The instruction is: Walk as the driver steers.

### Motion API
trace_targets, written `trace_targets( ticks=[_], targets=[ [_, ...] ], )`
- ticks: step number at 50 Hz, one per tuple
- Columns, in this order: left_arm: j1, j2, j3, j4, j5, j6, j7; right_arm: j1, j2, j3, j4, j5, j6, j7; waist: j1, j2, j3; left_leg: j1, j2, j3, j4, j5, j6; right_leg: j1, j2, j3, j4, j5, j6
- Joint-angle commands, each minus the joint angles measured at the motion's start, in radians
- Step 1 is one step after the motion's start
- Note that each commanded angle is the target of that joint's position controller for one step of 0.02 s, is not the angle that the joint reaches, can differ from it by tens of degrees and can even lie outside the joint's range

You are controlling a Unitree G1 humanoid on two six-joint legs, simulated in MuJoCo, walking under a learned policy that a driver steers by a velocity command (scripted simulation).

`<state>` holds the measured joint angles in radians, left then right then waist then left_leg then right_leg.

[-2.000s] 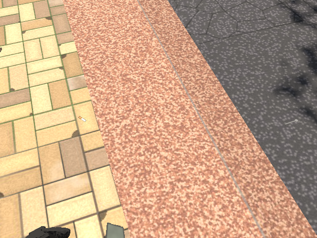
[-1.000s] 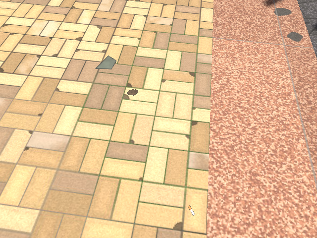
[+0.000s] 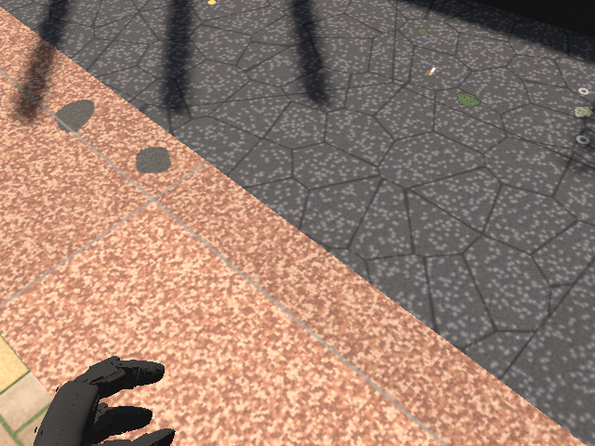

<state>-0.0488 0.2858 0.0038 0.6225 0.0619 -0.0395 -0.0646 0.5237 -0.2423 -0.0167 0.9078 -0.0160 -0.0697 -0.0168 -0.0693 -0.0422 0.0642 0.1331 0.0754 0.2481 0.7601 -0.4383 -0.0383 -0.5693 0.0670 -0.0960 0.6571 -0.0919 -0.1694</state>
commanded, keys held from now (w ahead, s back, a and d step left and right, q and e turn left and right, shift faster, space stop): q+shift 1.00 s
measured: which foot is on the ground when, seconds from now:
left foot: up 0.00-0.42, down 0.44-0.90, up 0.92-1.00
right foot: down 0.00-0.46, up 0.48-0.88, down 0.90-1.00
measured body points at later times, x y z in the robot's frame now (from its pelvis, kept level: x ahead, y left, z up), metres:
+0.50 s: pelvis +0.26 +0.06 +0.02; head +0.30 +0.08 +0.46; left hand +0.36 +0.37 -0.09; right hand +0.46 -0.17 -0.08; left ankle +0.34 +0.15 -0.70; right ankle +0.16 -0.05 -0.64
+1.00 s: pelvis +0.37 +0.03 +0.04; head +0.40 +0.05 +0.49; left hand +0.26 +0.34 -0.05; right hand +0.71 -0.04 -0.03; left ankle +0.29 +0.12 -0.63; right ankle +0.48 -0.03 -0.70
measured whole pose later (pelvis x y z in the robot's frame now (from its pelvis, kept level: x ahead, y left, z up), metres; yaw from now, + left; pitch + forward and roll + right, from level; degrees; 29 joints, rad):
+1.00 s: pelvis +0.37 +0.03 +0.04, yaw +47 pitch +2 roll -1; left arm 0.12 0.29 0.09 0.76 0.02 0.00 0.03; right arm 0.16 -0.37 -0.11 0.52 0.02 0.06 -0.02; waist 0.00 0.06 0.05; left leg -0.55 -0.13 -0.17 1.05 -0.43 -0.03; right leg -0.31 0.03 0.05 0.47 -0.19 0.00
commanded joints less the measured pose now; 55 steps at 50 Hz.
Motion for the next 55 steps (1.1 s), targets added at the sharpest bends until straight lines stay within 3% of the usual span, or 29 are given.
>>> trace_targets(
  ticks=[1, 2, 3, 4, 6, 9, 13, 16, 18, 21, 22, 23, 24, 25, 26, 27, 28, 30, 33, 40, 43, 44, 45, 46, 47, 48, 50, 53, 55],
  targets=[
    [0.416, 0.239, 0.087, 0.030, -0.057, 0.000, 0.051, 0.053, -0.216, -0.036, -0.110, 0.072, -0.053, 0.001, 0.224, -0.082, -0.656, -0.761, -0.116, -0.477, 0.866, -0.204, 0.046, 1.167, -0.510, 0.740, -0.090, 0.791, -0.269],
    [0.374, 0.210, 0.082, 0.048, -0.053, -0.009, 0.043, -0.071, -0.248, -0.052, -0.132, 0.109, -0.056, -0.007, 0.219, 0.045, -0.545, -0.758, -0.072, -0.464, 0.820, -0.132, 0.035, 1.003, -0.475, 0.624, -0.174, 0.688, -0.258],
    [0.293, 0.183, 0.079, 0.074, -0.071, -0.033, 0.035, -0.120, -0.213, -0.051, -0.153, 0.105, -0.048, -0.018, 0.146, 0.108, -0.319, -0.790, -0.016, -0.403, 0.695, -0.062, 0.020, 0.779, -0.436, 0.509, -0.241, 0.594, -0.216],
    [0.226, 0.123, 0.064, 0.077, -0.073, -0.052, 0.037, -0.137, -0.187, -0.051, -0.128, 0.083, -0.032, -0.031, 0.099, 0.156, -0.225, -0.759, 0.030, -0.380, 0.638, -0.017, 0.003, 0.621, -0.404, 0.435, -0.282, 0.554, -0.178],
    [0.168, 0.061, 0.054, 0.092, -0.051, -0.070, 0.033, -0.063, -0.148, -0.062, -0.089, 0.063, 0.012, -0.030, 0.027, 0.100, -0.143, -0.606, 0.065, -0.372, 0.558, 0.057, -0.007, 0.388, -0.346, 0.277, -0.358, 0.589, -0.113],
    [0.112, 0.050, 0.054, 0.111, -0.043, -0.072, 0.052, -0.113, -0.097, -0.066, -0.127, 0.055, 0.039, -0.025, 0.002, 0.008, -0.079, -0.626, 0.056, -0.318, 0.442, 0.155, -0.025, 0.271, -0.288, 0.088, -0.421, 0.639, -0.068],
    [0.078, 0.065, 0.058, 0.111, -0.049, -0.035, 0.105, -0.212, -0.071, -0.059, -0.177, 0.037, 0.032, -0.002, 0.027, -0.015, -0.087, -0.637, 0.027, -0.228, 0.135, 0.444, -0.019, 0.336, -0.208, -0.087, -0.400, 0.551, -0.007],
    [0.118, 0.099, 0.067, 0.125, -0.061, -0.001, 0.121, -0.283, -0.072, -0.056, -0.220, 0.033, 0.039, 0.031, 0.071, -0.011, -0.104, -0.674, 0.009, -0.189, -0.021, 0.505, 0.004, 0.483, -0.258, -0.100, -0.341, 0.546, 0.002],
    [0.120, 0.119, 0.075, 0.122, -0.069, 0.025, 0.122, -0.294, -0.102, -0.065, -0.249, 0.030, 0.046, 0.057, 0.070, -0.021, -0.104, -0.680, -0.007, -0.162, -0.060, 0.427, 0.035, 0.546, -0.298, -0.104, -0.269, 0.594, 0.007],
    [0.081, 0.132, 0.085, 0.098, -0.089, 0.048, 0.130, -0.182, -0.168, -0.094, -0.254, 0.032, 0.050, 0.070, 0.001, -0.040, -0.140, -0.545, -0.087, -0.115, -0.125, 0.297, 0.112, 0.544, -0.307, -0.119, -0.028, 0.761, 0.051],
    [0.063, 0.121, 0.082, 0.089, -0.093, 0.052, 0.127, -0.058, -0.200, -0.114, -0.230, 0.030, 0.044, 0.059, -0.070, 0.011, -0.183, -0.374, -0.116, -0.142, -0.239, 0.398, 0.160, 0.465, -0.266, -0.128, 0.173, 0.670, 0.091],
    [0.087, 0.075, 0.071, 0.072, -0.070, 0.045, 0.113, -0.049, -0.290, -0.138, -0.237, 0.025, 0.039, 0.035, -0.045, 0.212, -0.176, -0.214, 0.008, -0.379, -0.272, 0.939, 0.224, 0.251, -0.146, -0.118, 0.419, 0.060, 0.162],
    [0.168, 0.028, 0.058, 0.034, -0.038, 0.039, 0.095, -0.109, -0.360, -0.144, -0.289, -0.018, 0.031, 0.030, 0.062, 0.408, -0.303, 0.025, 0.222, -0.894, -0.312, 1.071, 0.485, -0.099, 0.101, 0.014, 0.782, -0.591, 0.237],
    [0.170, 0.105, 0.066, 0.049, -0.049, 0.021, 0.075, -0.174, -0.322, -0.136, -0.342, -0.021, 0.027, 0.039, 0.018, 0.234, -0.450, 0.058, 0.260, -0.986, -0.393, 0.803, 0.487, -0.116, 0.051, 0.267, 0.840, -0.545, 0.214],
    [0.099, 0.129, 0.074, 0.031, -0.072, 0.013, 0.067, -0.239, -0.281, -0.128, -0.365, 0.000, 0.025, 0.037, 0.028, 0.143, -0.352, -0.031, 0.225, -0.892, -0.419, 0.650, 0.436, -0.134, 0.021, 0.270, 0.801, -0.468, 0.195],
    [0.067, 0.115, 0.075, 0.035, -0.060, 0.015, 0.073, -0.288, -0.238, -0.119, -0.369, 0.031, 0.035, 0.029, 0.063, 0.011, -0.235, -0.157, 0.165, -0.797, -0.434, 0.532, 0.369, -0.145, -0.016, 0.257, 0.711, -0.401, 0.195],
    [0.051, 0.114, 0.077, 0.032, -0.049, 0.022, 0.082, -0.319, -0.215, -0.112, -0.382, 0.047, 0.045, 0.016, 0.079, 0.004, -0.192, -0.250, 0.139, -0.747, -0.434, 0.494, 0.339, -0.122, -0.040, 0.256, 0.618, -0.363, 0.197],
    [0.050, 0.084, 0.075, 0.038, -0.058, 0.033, 0.079, -0.339, -0.200, -0.111, -0.404, 0.038, 0.066, -0.003, 0.097, 0.046, -0.171, -0.342, 0.049, -0.673, -0.438, 0.467, 0.284, -0.019, -0.030, 0.236, 0.429, -0.322, 0.211],
    [0.049, 0.045, 0.067, 0.054, -0.069, 0.032, 0.086, -0.308, -0.235, -0.130, -0.409, 0.027, 0.087, -0.027, 0.078, 0.096, -0.210, -0.326, 0.025, -0.673, -0.409, 0.535, 0.266, 0.026, 0.007, 0.232, 0.240, -0.286, 0.246],
    [0.038, 0.074, 0.084, 0.063, -0.075, 0.019, 0.085, -0.346, -0.232, -0.135, -0.440, 0.028, 0.123, -0.031, 0.040, 0.224, -0.198, -0.365, -0.018, -0.771, -0.382, 0.303, 0.204, 0.126, 0.022, 0.256, 0.020, -0.191, 0.239],
    [0.105, 0.104, 0.103, 0.082, -0.076, -0.002, 0.072, -0.389, -0.228, -0.132, -0.459, 0.037, 0.128, -0.024, 0.067, 0.243, -0.194, -0.387, -0.045, -0.820, -0.323, 0.306, 0.177, 0.254, 0.006, 0.249, -0.187, -0.129, 0.208],
    [0.147, 0.123, 0.113, 0.096, -0.073, -0.004, 0.072, -0.398, -0.213, -0.125, -0.465, 0.042, 0.129, -0.021, 0.083, 0.213, -0.198, -0.438, -0.085, -0.796, -0.269, 0.228, 0.148, 0.356, -0.043, 0.253, -0.296, -0.040, 0.188],
    [0.150, 0.179, 0.126, 0.087, -0.060, 0.003, 0.077, -0.325, -0.154, -0.107, -0.456, 0.036, 0.132, -0.017, 0.043, 0.041, -0.237, -0.548, -0.173, -0.681, -0.081, -0.093, 0.105, 0.494, -0.246, 0.418, -0.331, -0.027, 0.107],
    [0.130, 0.221, 0.129, 0.083, -0.023, 0.016, 0.081, -0.310, -0.164, -0.108, -0.486, 0.042, 0.123, -0.010, 0.004, -0.239, -0.194, -0.725, -0.281, -0.476, 0.163, -0.211, 0.052, 0.470, -0.411, 0.651, -0.391, 0.059, -0.043],
    [0.091, 0.172, 0.123, 0.052, -0.015, 0.012, 0.086, -0.307, -0.258, -0.131, -0.474, 0.029, 0.108, 0.000, 0.009, -0.213, -0.157, -0.787, -0.177, -0.451, 0.347, -0.146, 0.011, 0.428, -0.461, 0.676, -0.399, 0.038, -0.094],
    [0.047, 0.117, 0.109, 0.029, -0.029, 0.016, 0.097, -0.304, -0.290, -0.141, -0.443, 0.036, 0.109, 0.004, 0.013, -0.134, -0.134, -0.781, -0.141, -0.428, 0.410, -0.065, -0.004, 0.403, -0.396, 0.542, -0.375, -0.011, -0.058],
    [0.032, 0.099, 0.099, 0.018, -0.055, 0.030, 0.119, -0.282, -0.246, -0.130, -0.414, 0.031, 0.125, 0.002, 0.025, -0.059, -0.100, -0.804, -0.115, -0.383, 0.524, 0.041, -0.029, 0.396, -0.300, 0.378, -0.354, -0.023, -0.005],
    [0.110, 0.123, 0.100, 0.032, -0.044, 0.043, 0.133, -0.352, -0.187, -0.101, -0.450, 0.048, 0.125, 0.008, 0.078, -0.072, -0.082, -0.855, -0.056, -0.289, 0.470, 0.097, -0.051, 0.452, -0.287, 0.254, -0.369, 0.084, -0.026],
    [0.162, 0.143, 0.106, 0.041, -0.038, 0.048, 0.132, -0.396, -0.177, -0.094, -0.469, 0.048, 0.124, 0.007, 0.114, -0.094, -0.107, -0.871, -0.018, -0.276, 0.394, 0.093, -0.068, 0.530, -0.321, 0.228, -0.368, 0.127, -0.050]
  ],
)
